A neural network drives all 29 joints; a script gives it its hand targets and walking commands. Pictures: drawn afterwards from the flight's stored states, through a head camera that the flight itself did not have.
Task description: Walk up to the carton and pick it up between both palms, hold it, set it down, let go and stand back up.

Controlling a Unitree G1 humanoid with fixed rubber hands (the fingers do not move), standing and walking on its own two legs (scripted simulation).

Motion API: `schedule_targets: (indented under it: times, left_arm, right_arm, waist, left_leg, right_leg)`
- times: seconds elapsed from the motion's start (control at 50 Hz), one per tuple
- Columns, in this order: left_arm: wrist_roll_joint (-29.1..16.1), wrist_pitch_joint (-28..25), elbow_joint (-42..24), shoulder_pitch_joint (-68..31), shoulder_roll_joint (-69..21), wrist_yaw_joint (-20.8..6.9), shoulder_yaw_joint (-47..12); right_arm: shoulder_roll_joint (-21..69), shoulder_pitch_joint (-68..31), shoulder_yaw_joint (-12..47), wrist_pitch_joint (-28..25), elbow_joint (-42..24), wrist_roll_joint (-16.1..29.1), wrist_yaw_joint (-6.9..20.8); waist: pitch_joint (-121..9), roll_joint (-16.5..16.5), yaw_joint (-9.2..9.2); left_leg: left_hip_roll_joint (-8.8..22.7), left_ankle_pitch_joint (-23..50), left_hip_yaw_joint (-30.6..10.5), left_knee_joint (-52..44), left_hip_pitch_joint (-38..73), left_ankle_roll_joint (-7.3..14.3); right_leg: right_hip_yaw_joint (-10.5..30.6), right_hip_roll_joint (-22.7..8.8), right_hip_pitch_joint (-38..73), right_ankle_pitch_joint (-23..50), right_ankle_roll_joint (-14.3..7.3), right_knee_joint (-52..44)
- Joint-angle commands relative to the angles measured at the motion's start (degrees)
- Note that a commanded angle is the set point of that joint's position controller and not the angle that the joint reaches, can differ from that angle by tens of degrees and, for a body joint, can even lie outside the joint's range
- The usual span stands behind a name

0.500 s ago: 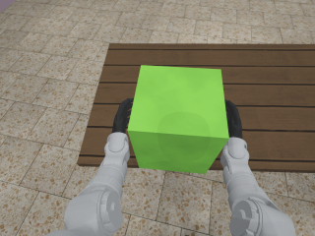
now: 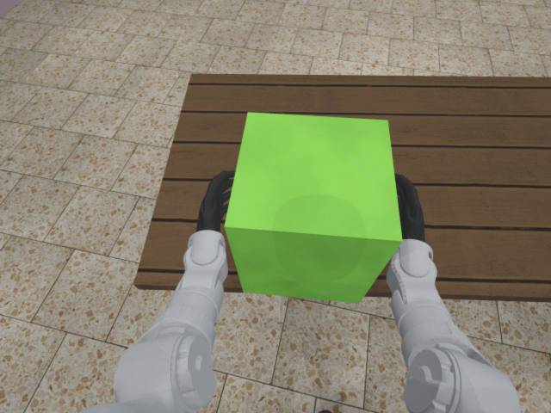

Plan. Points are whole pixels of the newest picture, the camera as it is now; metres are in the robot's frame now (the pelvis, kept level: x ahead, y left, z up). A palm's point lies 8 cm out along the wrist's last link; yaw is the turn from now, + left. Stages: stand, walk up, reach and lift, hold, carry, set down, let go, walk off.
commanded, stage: reach and lift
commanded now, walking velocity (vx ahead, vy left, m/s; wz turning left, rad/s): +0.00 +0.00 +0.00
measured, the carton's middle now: (308, 215) +0.41 -0.03 -0.02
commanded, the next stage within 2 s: none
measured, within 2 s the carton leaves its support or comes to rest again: leaves its support in 0.20 s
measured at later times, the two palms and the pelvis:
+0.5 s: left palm (201, 225) +0.37 +0.13 +0.03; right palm (408, 221) +0.36 -0.17 +0.04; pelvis -0.02 -0.01 +0.00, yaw +2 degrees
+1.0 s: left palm (210, 220) +0.37 +0.11 +0.05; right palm (425, 226) +0.35 -0.19 +0.05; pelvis -0.02 -0.01 +0.00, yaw +1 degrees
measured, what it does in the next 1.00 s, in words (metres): stands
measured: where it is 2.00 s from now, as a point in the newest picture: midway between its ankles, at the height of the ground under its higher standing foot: outside the picture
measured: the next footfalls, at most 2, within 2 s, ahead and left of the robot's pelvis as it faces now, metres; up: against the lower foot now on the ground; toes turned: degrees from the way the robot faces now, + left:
none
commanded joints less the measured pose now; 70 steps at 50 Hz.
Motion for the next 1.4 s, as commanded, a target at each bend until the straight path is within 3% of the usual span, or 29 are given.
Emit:
schedule_targets:
  times: [0.0, 0.08, 0.22, 0.44, 0.56, 0.58, 0.62, 0.74, 0.76, 0.78, 0.8, 0.9, 1.0, 1.1, 1.12, 1.18, 1.26, 1.38]
  left_arm:
    - [3.85, -3.00, -1.96, -27.26, -30.78, -4.43, -16.89]
    - [3.30, -5.23, -3.02, -29.34, -31.51, -4.22, -18.26]
    - [1.85, -8.70, -3.96, -33.22, -32.87, -4.48, -21.47]
    - [1.75, -9.10, -1.84, -39.12, -31.42, -4.85, -21.06]
    - [2.57, -6.68, -0.40, -39.70, -30.08, -4.75, -18.27]
    - [2.03, -6.34, -0.82, -40.27, -30.59, -4.54, -19.06]
    - [1.48, -5.73, -1.05, -41.19, -30.33, -4.43, -19.14]
    - [-1.84, -4.49, -2.97, -40.98, -32.03, -3.96, -22.60]
    - [-0.29, -4.65, -10.63, -41.42, -36.42, -3.18, -26.31]
    - [-1.20, -4.50, -10.24, -39.45, -36.89, -2.82, -27.46]
    - [-1.55, -4.02, -9.91, -38.94, -37.01, -3.34, -28.10]
    - [-4.19, -2.69, -11.77, -38.06, -35.22, -4.15, -29.57]
    - [-7.44, -0.67, -17.42, -40.68, -37.04, -4.03, -32.72]
    - [-9.00, 4.04, -22.46, -41.19, -36.41, -4.16, -33.63]
    - [-10.65, 5.36, -22.13, -41.86, -34.34, -4.26, -33.90]
    - [-12.94, 11.06, -26.81, -42.74, -34.03, -4.30, -34.96]
    - [-12.42, 21.35, -33.34, -39.66, -33.77, -5.66, -34.29]
    - [-10.48, 34.36, -44.72, -34.64, -35.29, -8.38, -36.43]
  right_arm:
    - [30.82, -28.94, 21.89, -5.30, -0.44, -6.15, 8.34]
    - [31.22, -30.97, 23.64, -7.73, -1.12, -6.12, 8.00]
    - [30.66, -32.76, 25.49, -12.10, 0.23, -6.56, 6.80]
    - [27.92, -36.34, 20.29, -14.05, 7.50, -9.38, 5.53]
    - [27.00, -39.19, 19.41, -12.29, 7.17, -8.88, 5.93]
    - [27.24, -39.65, 19.52, -11.94, 7.11, -8.49, 6.06]
    - [27.53, -40.21, 20.56, -11.06, 6.57, -7.67, 6.25]
    - [29.25, -41.31, 26.74, -8.54, 3.08, -3.06, 6.52]
    - [32.09, -35.90, 24.72, -8.47, 7.39, -1.60, 5.46]
    - [30.81, -35.93, 27.33, -8.75, 4.74, 0.18, 5.47]
    - [30.93, -35.77, 28.75, -8.39, 3.40, 1.08, 5.20]
    - [31.94, -36.32, 36.12, -4.12, -2.36, 4.85, 5.11]
    - [35.96, -37.78, 43.69, 1.08, -10.54, 10.07, 5.13]
    - [37.58, -36.62, 47.87, 7.84, -15.17, 14.55, 4.62]
    - [38.88, -40.84, 51.46, 8.70, -21.11, 17.93, 4.61]
    - [39.20, -41.39, 53.30, 14.65, -23.79, 21.84, 4.18]
    - [36.02, -40.32, 51.41, 21.97, -26.16, 25.43, 3.42]
    - [29.32, -37.15, 46.70, 26.88, -30.47, 27.15, 2.00]
  waist:
    - [-33.45, 0.46, 0.58]
    - [-37.30, 0.04, 0.80]
    - [-40.71, -0.21, -0.58]
    - [-38.88, 0.88, -1.89]
    - [-37.50, 0.69, 0.64]
    - [-38.34, 0.85, 0.14]
    - [-38.15, 0.80, 1.05]
    - [-41.99, 0.32, 1.59]
    - [-40.80, 4.24, -2.95]
    - [-41.78, 4.41, -0.86]
    - [-42.47, 2.46, -2.16]
    - [-38.52, -0.76, -1.00]
    - [-38.20, -1.95, -0.61]
    - [-33.14, -3.57, -0.67]
    - [-35.27, -5.01, 2.84]
    - [-32.14, -5.59, 2.39]
    - [-26.72, -5.01, 1.00]
    - [-21.76, 0.18, -3.97]
  left_leg:
    - [-0.53, 22.64, 2.58, -0.57, 3.14, -3.20]
    - [-0.66, 24.73, 2.74, -0.09, 3.11, -3.53]
    - [-1.06, 24.68, 2.02, 0.22, 1.91, -4.12]
    - [-1.75, 14.84, 2.93, -1.52, 2.34, -4.24]
    - [-1.96, 11.34, 3.84, -2.78, 2.50, -3.42]
    - [-1.90, 11.20, 3.89, -2.67, 3.48, -3.56]
    - [-1.96, 10.72, 4.12, -2.61, 3.19, -3.22]
    - [-2.10, 14.42, 3.23, -1.25, 4.79, -2.91]
    - [-1.15, 24.00, 2.47, 0.30, 11.64, -5.96]
    - [-1.34, 28.38, 2.22, 2.31, 13.99, -6.38]
    - [-0.91, 28.89, 1.67, 2.40, 14.78, -5.84]
    - [-2.61, 17.71, 1.14, -0.79, 7.52, -3.11]
    - [-3.30, 14.35, 0.33, -1.31, 7.06, -1.60]
    - [-3.96, 10.67, -0.66, -2.58, 7.33, -0.41]
    - [-4.14, 9.07, -0.54, -2.55, 4.56, 1.02]
    - [-4.19, 6.76, -0.90, -3.75, 3.65, 1.87]
    - [-4.14, 9.28, -1.07, -3.97, 10.50, 1.17]
    - [-3.70, 20.45, -1.84, -1.96, 21.55, -3.08]
  right_leg:
    - [-1.00, -0.30, 29.33, 30.81, -0.43, 6.49]
    - [-1.05, -0.26, 30.26, 33.95, -0.04, 7.17]
    - [-1.11, -0.25, 30.99, 37.00, 0.25, 7.70]
    - [-2.42, 0.09, 24.15, 24.93, 0.12, 5.60]
    - [-2.41, 0.34, 22.09, 18.35, 0.02, 4.66]
    - [-2.48, 0.44, 21.33, 17.59, 0.00, 4.51]
    - [-2.04, 0.27, 21.38, 16.67, -0.19, 4.51]
    - [-0.99, 0.55, 23.19, 20.91, 0.21, 5.30]
    - [-3.08, 2.11, 22.12, 25.87, -0.19, 5.06]
    - [-2.51, 2.17, 20.96, 27.03, -0.63, 4.00]
    - [-2.35, 2.24, 20.39, 27.68, -0.13, 3.92]
    - [-0.45, 0.86, 27.18, 25.62, 1.71, 5.25]
    - [1.33, 0.14, 29.74, 24.50, 2.63, 6.06]
    - [2.56, -0.45, 31.50, 21.32, 3.23, 5.72]
    - [4.43, -0.78, 33.02, 19.31, 3.31, 5.40]
    - [5.54, -1.17, 33.96, 16.54, 3.29, 5.32]
    - [4.54, -0.26, 33.36, 14.50, 3.00, 3.44]
    - [1.16, 1.93, 32.34, 18.88, 2.29, 1.61]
